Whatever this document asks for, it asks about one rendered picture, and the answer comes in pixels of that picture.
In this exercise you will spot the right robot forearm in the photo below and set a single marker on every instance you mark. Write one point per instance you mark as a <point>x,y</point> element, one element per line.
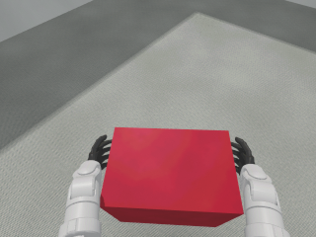
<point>261,204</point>

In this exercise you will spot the robot left hand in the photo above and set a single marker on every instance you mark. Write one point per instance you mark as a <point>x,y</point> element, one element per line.
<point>98,150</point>

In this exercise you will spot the robot right hand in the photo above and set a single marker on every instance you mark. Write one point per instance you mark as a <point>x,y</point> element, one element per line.
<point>244,154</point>

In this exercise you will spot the carton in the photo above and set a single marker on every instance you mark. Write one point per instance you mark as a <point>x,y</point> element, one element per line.
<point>171,176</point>

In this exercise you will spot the left robot forearm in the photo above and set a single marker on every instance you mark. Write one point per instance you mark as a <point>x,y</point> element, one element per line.
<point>82,210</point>

